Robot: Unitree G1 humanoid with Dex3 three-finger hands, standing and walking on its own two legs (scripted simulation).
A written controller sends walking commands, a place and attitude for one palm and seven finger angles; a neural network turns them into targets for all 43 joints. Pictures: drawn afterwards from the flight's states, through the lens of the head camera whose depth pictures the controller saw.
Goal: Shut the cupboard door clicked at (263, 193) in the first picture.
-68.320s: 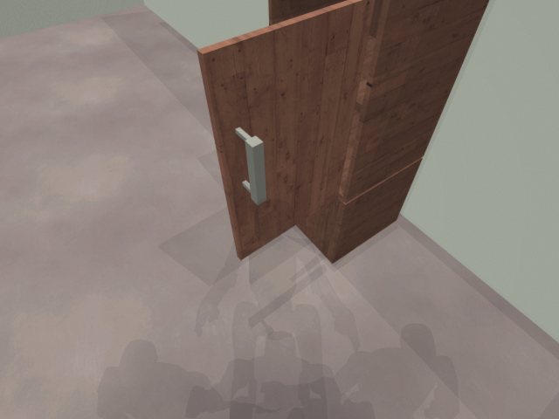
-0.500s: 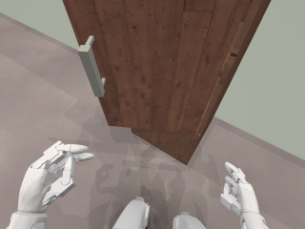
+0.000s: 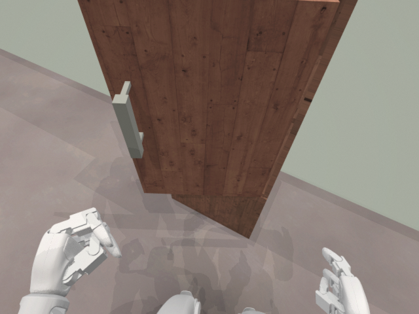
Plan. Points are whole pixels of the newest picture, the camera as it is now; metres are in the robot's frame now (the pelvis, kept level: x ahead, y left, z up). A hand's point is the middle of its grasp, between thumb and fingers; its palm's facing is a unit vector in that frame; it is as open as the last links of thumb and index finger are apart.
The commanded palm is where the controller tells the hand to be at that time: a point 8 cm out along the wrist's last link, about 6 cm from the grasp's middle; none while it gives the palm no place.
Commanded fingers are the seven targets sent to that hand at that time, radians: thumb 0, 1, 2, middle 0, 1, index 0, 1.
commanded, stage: raise the hand and make a fist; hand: left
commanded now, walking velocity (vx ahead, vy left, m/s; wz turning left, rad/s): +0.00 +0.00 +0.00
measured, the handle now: (132, 121) +0.46 +0.21 +0.09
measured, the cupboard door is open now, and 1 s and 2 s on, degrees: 27 27 27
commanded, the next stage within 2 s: bring the fist close to the handle in 0.74 s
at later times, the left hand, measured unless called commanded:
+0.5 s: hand (98, 237) +0.22 +0.19 +0.09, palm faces +0.05 -1.00 -0.02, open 3.1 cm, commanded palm +0.19 +0.25 +0.10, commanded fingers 0.00 0.90 0.90 -1.30 -1.50 -1.30 -1.50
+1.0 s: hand (109, 223) +0.24 +0.18 +0.10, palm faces +0.11 -0.99 -0.05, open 3.1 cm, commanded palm +0.22 +0.23 +0.10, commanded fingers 0.00 0.90 0.90 -1.30 -1.50 -1.30 -1.50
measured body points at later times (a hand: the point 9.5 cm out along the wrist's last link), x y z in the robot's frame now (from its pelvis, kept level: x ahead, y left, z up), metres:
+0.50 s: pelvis -0.01 +0.00 +0.02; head +0.02 +0.01 +0.47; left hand +0.21 +0.25 +0.09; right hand +0.17 -0.23 -0.05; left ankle +0.03 +0.06 -0.66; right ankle -0.01 -0.10 -0.66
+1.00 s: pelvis +0.01 -0.02 +0.02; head +0.04 -0.02 +0.47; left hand +0.23 +0.23 +0.10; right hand +0.19 -0.25 -0.06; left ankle +0.03 +0.06 -0.66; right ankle -0.01 -0.10 -0.66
